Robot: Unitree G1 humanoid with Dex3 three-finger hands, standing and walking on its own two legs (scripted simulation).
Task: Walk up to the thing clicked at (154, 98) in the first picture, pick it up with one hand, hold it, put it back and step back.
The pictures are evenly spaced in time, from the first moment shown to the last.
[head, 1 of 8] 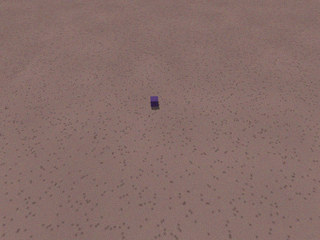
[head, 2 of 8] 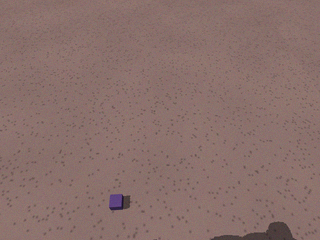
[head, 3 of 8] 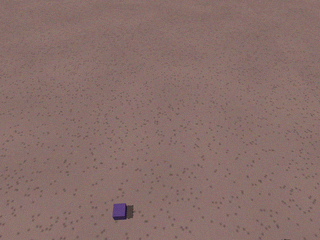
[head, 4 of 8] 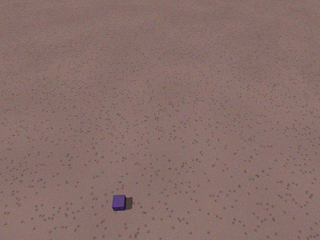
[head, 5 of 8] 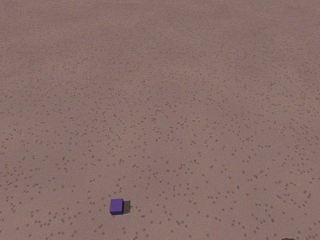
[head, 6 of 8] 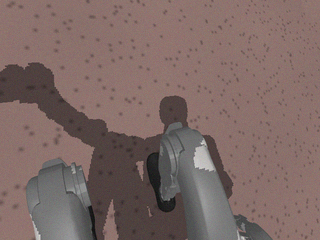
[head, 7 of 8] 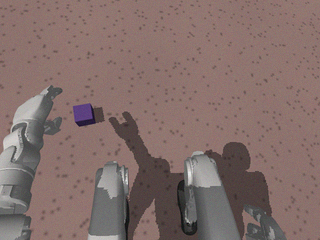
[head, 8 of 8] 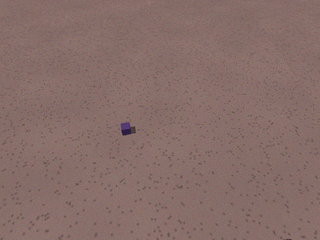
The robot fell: no
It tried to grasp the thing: yes
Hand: left
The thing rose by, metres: 0.66
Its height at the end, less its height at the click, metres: +0.00
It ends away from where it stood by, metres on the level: 0.02
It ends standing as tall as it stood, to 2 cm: yes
